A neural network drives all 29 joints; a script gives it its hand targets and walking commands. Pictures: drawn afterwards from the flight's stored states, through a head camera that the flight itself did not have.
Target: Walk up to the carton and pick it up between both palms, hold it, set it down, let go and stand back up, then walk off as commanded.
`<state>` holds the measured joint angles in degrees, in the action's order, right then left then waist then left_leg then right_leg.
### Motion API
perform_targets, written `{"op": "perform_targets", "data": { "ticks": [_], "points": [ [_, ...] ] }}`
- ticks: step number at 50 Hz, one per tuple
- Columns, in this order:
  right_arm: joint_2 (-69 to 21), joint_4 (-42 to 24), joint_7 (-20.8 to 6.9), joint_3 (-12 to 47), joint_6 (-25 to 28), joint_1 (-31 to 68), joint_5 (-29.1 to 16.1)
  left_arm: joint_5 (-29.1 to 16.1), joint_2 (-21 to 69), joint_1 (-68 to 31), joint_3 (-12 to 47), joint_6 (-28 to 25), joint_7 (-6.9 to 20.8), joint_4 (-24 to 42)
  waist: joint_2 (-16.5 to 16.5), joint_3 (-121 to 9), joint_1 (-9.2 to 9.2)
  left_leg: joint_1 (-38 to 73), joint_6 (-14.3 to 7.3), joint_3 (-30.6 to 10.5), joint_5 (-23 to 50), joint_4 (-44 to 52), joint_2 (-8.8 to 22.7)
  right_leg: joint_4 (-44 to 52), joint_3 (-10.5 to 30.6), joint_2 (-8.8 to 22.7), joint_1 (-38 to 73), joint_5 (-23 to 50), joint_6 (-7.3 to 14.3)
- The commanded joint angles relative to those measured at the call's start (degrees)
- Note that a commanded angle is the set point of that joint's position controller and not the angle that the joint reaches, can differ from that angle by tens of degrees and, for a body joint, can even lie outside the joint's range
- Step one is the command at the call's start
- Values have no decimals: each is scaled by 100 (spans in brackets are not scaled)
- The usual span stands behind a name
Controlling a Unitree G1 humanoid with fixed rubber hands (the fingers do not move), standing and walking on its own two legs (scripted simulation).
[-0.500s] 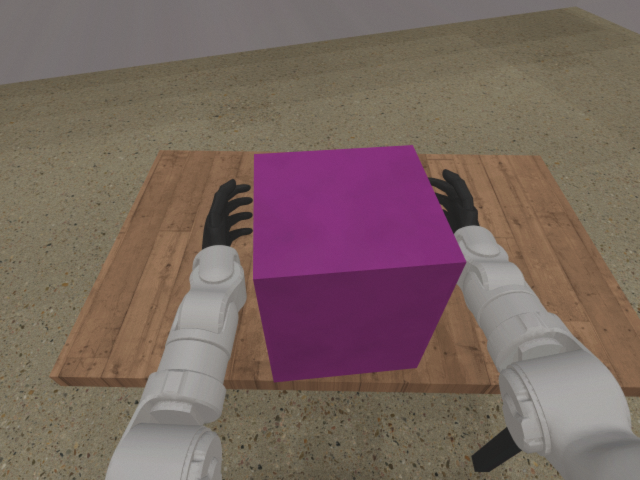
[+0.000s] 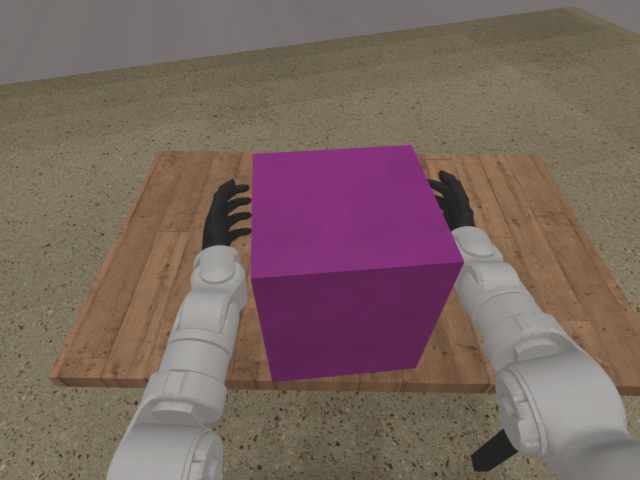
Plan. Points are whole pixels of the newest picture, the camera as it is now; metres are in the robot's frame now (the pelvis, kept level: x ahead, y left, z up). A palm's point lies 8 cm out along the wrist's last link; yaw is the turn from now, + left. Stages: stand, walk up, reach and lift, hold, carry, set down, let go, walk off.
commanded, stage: reach and lift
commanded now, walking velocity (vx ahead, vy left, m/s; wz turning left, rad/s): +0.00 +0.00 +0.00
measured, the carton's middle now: (339, 268) +0.39 +0.02 +0.05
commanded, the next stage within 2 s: none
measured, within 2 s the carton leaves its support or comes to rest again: leaves its support in 0.44 s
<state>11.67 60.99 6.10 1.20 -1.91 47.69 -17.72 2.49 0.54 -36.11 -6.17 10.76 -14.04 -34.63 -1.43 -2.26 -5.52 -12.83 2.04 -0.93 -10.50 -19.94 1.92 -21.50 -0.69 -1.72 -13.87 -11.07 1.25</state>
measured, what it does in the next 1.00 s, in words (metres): stands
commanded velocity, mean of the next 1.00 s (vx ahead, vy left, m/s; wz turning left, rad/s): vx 0.00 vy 0.00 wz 0.00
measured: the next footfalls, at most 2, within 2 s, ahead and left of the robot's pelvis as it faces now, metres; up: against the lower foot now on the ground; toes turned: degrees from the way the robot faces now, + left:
none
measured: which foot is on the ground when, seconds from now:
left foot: down 0.00-1.00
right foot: down 0.00-1.00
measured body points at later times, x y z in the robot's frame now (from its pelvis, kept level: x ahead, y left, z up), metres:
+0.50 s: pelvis +0.00 +0.00 +0.00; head +0.00 +0.01 +0.45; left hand +0.39 +0.17 +0.12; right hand +0.44 -0.13 +0.12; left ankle -0.01 +0.15 -0.75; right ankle +0.00 -0.09 -0.75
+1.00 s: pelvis -0.03 +0.00 +0.00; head -0.06 +0.01 +0.45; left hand +0.36 +0.17 +0.19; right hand +0.39 -0.14 +0.16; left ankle -0.01 +0.15 -0.75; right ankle +0.00 -0.09 -0.75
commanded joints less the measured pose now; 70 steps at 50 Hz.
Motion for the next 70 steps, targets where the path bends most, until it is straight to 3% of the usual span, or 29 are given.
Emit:
{"op": "perform_targets", "data": {
  "ticks": [1,13,17,20,25,28,32,35,40,43,46,49,52,54,56,59,62,66,70],
  "points": [
    [-527,-1711,63,143,195,2867,476,54,1103,-2551,83,-225,167,1152,8,-2657,132,898,88,139,2403,-422,-130,464,-12,-222,554,2063,-146],
    [-1301,-2096,123,648,204,2887,348,-40,1832,-2810,617,-189,295,1588,61,-3258,217,1150,135,-14,2740,-546,-164,361,-58,-286,900,2630,-158],
    [-2314,-2435,-15,1045,73,3077,437,7,2647,-3155,1045,-45,479,1992,103,-3646,266,1371,150,-69,2875,-584,-199,332,-111,-309,1074,2774,-165],
    [-4296,-2955,-373,1831,-63,3404,629,22,4212,-3700,2048,25,862,2361,63,-4053,330,1470,134,-102,2918,-599,-289,301,-135,-253,1300,2912,-218],
    [-4495,-3558,-446,2151,-226,3164,494,-63,3913,-3708,2476,224,962,2910,78,-4239,511,1312,130,-195,2947,-583,-384,209,2,-198,1772,3563,-311],
    [-4382,-3298,-417,2150,-457,2935,420,94,3680,-3494,2312,537,1066,2750,18,-3328,504,1179,94,-210,2489,-398,-377,281,31,-165,1787,3269,-360],
    [-4145,-2689,-437,1806,-831,2845,383,516,3393,-3258,1512,1032,1339,2130,-153,-2109,364,950,-13,-112,1607,-83,-354,494,87,-101,1576,2326,-405],
    [-4089,-2556,-480,1463,-959,3330,449,646,3225,-3540,973,1225,1533,1819,-278,-1764,281,832,-113,-24,981,110,-352,607,139,-20,1478,1580,-414],
    [-4485,-3448,-562,1403,-776,4734,517,84,3576,-4854,1527,1091,1480,2161,-133,-2676,403,842,-112,3,734,77,-336,556,70,-27,1378,904,-339],
    [-4667,-3742,-579,1288,-730,5153,632,-159,3660,-5351,1837,1045,1391,2005,-138,-3080,536,862,-137,-9,338,63,-340,641,12,-32,1107,362,-302],
    [-4791,-3713,-568,1071,-766,5405,746,-116,3618,-5430,1697,1127,1384,1549,-260,-2935,535,701,-237,49,-134,139,-360,748,46,29,942,-203,-321],
    [-4733,-3438,-503,795,-911,5370,837,186,3313,-5029,1080,1341,1518,838,-410,-2467,442,508,-368,153,-339,206,-413,849,125,92,993,-490,-376],
    [-4717,-3594,-392,907,-1048,5448,691,425,3075,-4487,613,1551,1667,465,-601,-2438,295,465,-480,219,-212,190,-467,848,204,127,1347,-172,-467],
    [-4761,-3905,-290,1167,-1123,5535,488,474,3027,-4230,525,1640,1734,563,-629,-2666,236,477,-489,229,103,142,-502,737,240,137,1704,528,-555],
    [-4843,-4519,-152,1540,-1165,5641,242,389,3040,-3995,649,1695,1781,871,-670,-3086,252,549,-456,188,576,50,-545,560,238,150,2166,1745,-675],
    [-4967,-5398,61,2057,-1250,5666,-106,115,3123,-4050,1152,1737,1787,1639,-598,-3809,417,774,-357,52,1342,-154,-608,273,198,118,2704,3395,-805],
    [-5119,-5567,211,2336,-1452,5260,-287,-209,3191,-4597,1730,1735,1731,2566,-406,-4172,665,956,-232,-67,1780,-326,-623,78,178,75,2793,4078,-818],
    [-4874,-4814,290,2198,-1853,4243,-307,-188,2932,-4865,1880,1969,1734,3107,-98,-3660,952,1065,-90,-140,1791,-388,-584,85,108,8,2402,3682,-729],
    [-4506,-4397,300,1857,-2050,4148,-286,135,2786,-4606,1653,2298,1902,2730,2,-2985,1009,1146,-34,-113,1450,-280,-523,277,45,14,2149,2795,-658]
  ]
}}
